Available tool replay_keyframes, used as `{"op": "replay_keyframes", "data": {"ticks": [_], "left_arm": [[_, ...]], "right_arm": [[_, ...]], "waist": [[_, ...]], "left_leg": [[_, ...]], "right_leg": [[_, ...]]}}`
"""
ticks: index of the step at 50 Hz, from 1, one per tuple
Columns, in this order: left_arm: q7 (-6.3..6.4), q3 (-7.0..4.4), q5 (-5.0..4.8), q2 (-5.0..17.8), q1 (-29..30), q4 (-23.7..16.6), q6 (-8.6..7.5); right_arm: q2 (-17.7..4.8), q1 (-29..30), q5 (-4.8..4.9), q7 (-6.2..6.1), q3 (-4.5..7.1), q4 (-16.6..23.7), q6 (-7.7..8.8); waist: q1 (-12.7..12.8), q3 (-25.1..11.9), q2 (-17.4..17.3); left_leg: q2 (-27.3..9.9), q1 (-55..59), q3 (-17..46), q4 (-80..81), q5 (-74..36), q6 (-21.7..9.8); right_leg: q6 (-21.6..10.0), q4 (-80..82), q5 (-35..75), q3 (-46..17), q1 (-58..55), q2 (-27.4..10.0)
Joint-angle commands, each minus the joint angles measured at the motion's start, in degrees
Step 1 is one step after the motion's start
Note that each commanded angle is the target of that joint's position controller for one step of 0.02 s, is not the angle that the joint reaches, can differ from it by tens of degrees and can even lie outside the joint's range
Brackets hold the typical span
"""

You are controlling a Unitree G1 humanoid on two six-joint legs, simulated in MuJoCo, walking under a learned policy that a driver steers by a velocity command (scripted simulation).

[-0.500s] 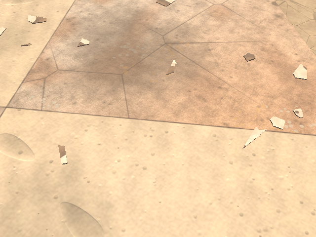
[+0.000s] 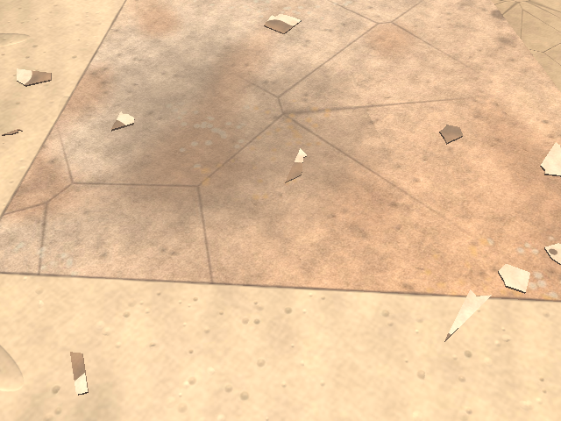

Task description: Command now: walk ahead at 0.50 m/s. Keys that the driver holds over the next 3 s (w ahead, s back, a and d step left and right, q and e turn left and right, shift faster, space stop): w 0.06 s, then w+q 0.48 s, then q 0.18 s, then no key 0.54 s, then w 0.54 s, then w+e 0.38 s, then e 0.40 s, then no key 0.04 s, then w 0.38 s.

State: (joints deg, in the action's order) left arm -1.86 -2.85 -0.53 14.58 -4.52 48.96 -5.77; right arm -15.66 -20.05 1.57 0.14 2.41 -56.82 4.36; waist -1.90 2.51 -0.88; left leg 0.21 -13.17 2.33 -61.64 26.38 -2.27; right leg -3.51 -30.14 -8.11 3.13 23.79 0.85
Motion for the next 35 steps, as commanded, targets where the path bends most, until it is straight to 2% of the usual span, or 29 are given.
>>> {"op": "replay_keyframes", "data": {"ticks": [1,2,3,5,8,11,13,16,18,20,21,22,23,24,25,26,27,28,29,30,32,35], "left_arm": [[0.3,-1.51,0.6,6.5,-7.4,-0.1,-0.26],[0.21,-1.07,1.15,5.3,-6.3,-0.1,-0.48],[0.03,-1.03,1.18,5.1,-6.1,0.3,-0.58],[0.29,-1.37,0.98,6.4,-6.7,1.2,-0.98],[1.36,-1.87,1.4,8.1,-8.8,2.7,-1.05],[2.02,-1.79,1.29,8.5,-9.0,3.1,-0.93],[2.35,-1.83,0.99,9.0,-10.4,3.7,-0.84],[2.53,-2.01,0.5,9.4,-13.3,5.2,0.04],[2.67,-2.29,0.17,9.9,-14.0,5.6,1.01],[3.05,-2.75,-0.08,11.3,-12.7,5.1,1.98],[3.35,-3.03,-0.12,12.2,-12.0,4.6,2.44],[3.67,-3.13,-0.03,12.5,-11.1,4.1,3.06],[3.99,-2.77,0.07,11.9,-10.8,3.4,3.39],[3.9,-1.66,1.26,8.9,-12.6,1.4,2.66],[2.78,0.32,1.43,3.0,-14.9,-0.5,0.33],[1.67,-0.82,-0.55,8.3,-9.4,-1.5,-2.02],[1.23,-0.97,-1.95,9.2,-5.8,-2.7,-3.17],[1.67,-1.03,-1.21,8.6,-4.8,-2.7,-3.47],[2.26,-1.79,0.26,9.7,-4.8,-2.2,-2.86],[2.39,-2.06,0.81,9.8,-5.9,-2.3,-1.9],[2.77,-1.95,1.43,7.9,-7.3,-2.9,-0.28],[3.31,-1.42,1.67,6.2,-3.8,-4.7,0.87]], "right_arm": [[-7.4,5.0,0.32,-0.34,1.69,5.6,2.56],[-6.7,3.9,-0.17,-0.4,1.92,5.4,1.88],[-5.2,2.8,-0.34,-0.39,1.79,5.1,1.13],[-3.3,2.4,-0.17,-0.41,1.54,5.1,-0.23],[-3.6,7.5,-0.4,-0.43,1.71,7.0,-0.91],[-3.0,11.7,-0.41,0.24,1.55,8.5,-0.52],[-2.3,15.7,-0.49,0.77,1.14,10.0,-0.38],[-2.0,20.1,-0.4,1.69,0.78,12.5,-0.4],[-2.3,21.8,-0.37,2.51,0.82,14.4,-0.45],[-3.5,20.8,-0.35,3.29,1.37,15.6,-0.55],[-4.7,18.3,-0.42,3.45,2.02,15.6,-0.74],[-6.5,11.9,-0.36,3.44,3.21,14.4,-0.93],[-9.8,2.4,-0.14,2.84,5.15,12.1,-1.1],[-15.6,-5.2,-0.12,1.46,7.04,10.8,-1.7],[-17.1,-2.5,0.05,1.62,6.63,12.5,-1.28],[-12.5,-2.9,-0.44,1.73,5.23,12.7,-0.91],[-9.8,-0.8,-0.73,1.54,4.61,13.1,-0.48],[-8.9,3.8,-0.95,1.62,4.24,14.1,-0.17],[-7.0,7.4,-1.27,1.5,3.67,15.3,-0.07],[-6.8,8.9,-1.77,1.25,3.45,16.2,-0.2],[-8.5,8.9,-1.69,0.66,3.91,16.6,-0.4],[-10.7,7.3,-0.97,-0.67,4.68,16.6,-1.33]], "waist": [[4.6,-5.7,3.5],[2.7,-5.0,4.7],[1.7,-4.7,5.1],[0.8,-3.1,4.9],[1.9,-0.7,4.0],[3.0,0.3,4.0],[4.5,1.3,3.5],[6.1,2.6,2.7],[6.1,3.0,2.9],[4.4,1.5,4.3],[2.7,-0.9,5.4],[-1.0,-4.6,5.6],[-5.5,-9.5,3.8],[-6.5,-15.7,-5.9],[-1.6,-21.7,-14.9],[-4.8,-20.7,-8.8],[-4.4,-13.9,-5.8],[-1.4,-8.3,0.4],[0.7,-6.0,1.2],[2.4,-5.4,0.3],[3.9,-5.4,0.0],[3.2,-6.1,-1.7]], "left_leg": [[-6.4,-26.3,1.8,-8.3,-6.5,-0.6],[-7.9,-22.5,2.2,-6.0,-8.8,-0.5],[-8.2,-20.3,2.1,-4.3,-9.7,-0.1],[-9.0,-20.5,1.7,-1.2,-11.3,0.8],[-8.9,-25.5,2.8,6.5,-19.8,1.9],[-7.3,-24.1,1.7,16.7,-29.5,1.6],[-6.5,-23.2,-0.3,21.6,-32.9,1.3],[-6.0,-25.8,-1.3,25.8,-31.7,0.2],[-5.4,-27.5,-2.3,27.2,-27.1,-1.0],[-3.3,-24.2,-5.1,27.7,-21.1,-2.7],[-1.3,-19.7,-7.0,27.2,-18.1,-3.7],[1.2,-11.4,-8.6,28.0,-17.3,-5.1],[2.9,2.7,-7.3,30.7,-19.7,-7.3],[-8.6,21.2,12.2,32.0,-18.0,-12.7],[-19.8,35.0,43.8,42.1,-10.9,-22.7],[-18.8,34.9,41.5,44.9,-9.3,-20.1],[-16.7,28.5,32.2,44.7,-12.5,-17.7],[-14.2,18.6,25.3,44.9,-23.0,-15.8],[-12.4,11.5,19.9,45.0,-34.4,-14.5],[-11.4,6.6,17.5,45.2,-42.5,-14.5],[-9.9,1.3,13.4,45.2,-53.5,-14.8],[-6.6,-1.4,9.3,43.7,-56.9,-12.6]], "right_leg": [[-10.3,16.5,3.1,-22.6,-24.9,-16.5],[-9.6,18.1,5.6,-19.3,-20.6,-14.9],[-9.7,19.7,6.5,-17.7,-18.1,-14.2],[-10.2,22.2,8.5,-13.5,-15.2,-14.3],[-9.5,24.5,9.3,-8.5,-15.5,-14.1],[-7.3,25.4,10.1,-2.4,-15.8,-12.3],[-6.6,26.0,9.9,0.2,-17.0,-12.5],[-6.1,24.0,12.2,2.3,-24.2,-14.7],[-5.3,20.9,16.6,3.1,-29.1,-16.4],[-4.1,15.3,30.6,4.7,-31.7,-17.2],[-3.4,10.2,40.8,5.7,-32.0,-17.1],[-2.4,1.2,47.7,7.0,-30.7,-16.1],[-0.4,-11.8,44.8,8.3,-24.1,-13.6],[2.6,-31.9,22.2,9.3,-6.0,-9.0],[4.9,-48.7,-23.9,-0.6,14.4,3.4],[3.1,-51.4,-23.0,-9.4,20.8,-0.3],[1.7,-49.0,-18.5,-8.5,22.6,-2.9],[1.9,-43.2,-14.7,-7.9,19.8,-5.1],[2.6,-38.7,-13.2,-7.6,15.5,-6.7],[3.5,-37.4,-12.9,-7.6,11.5,-7.1],[5.7,-32.5,-11.7,-6.3,8.5,-6.2],[7.6,-20.5,-3.0,-4.9,7.2,-3.3]]}}
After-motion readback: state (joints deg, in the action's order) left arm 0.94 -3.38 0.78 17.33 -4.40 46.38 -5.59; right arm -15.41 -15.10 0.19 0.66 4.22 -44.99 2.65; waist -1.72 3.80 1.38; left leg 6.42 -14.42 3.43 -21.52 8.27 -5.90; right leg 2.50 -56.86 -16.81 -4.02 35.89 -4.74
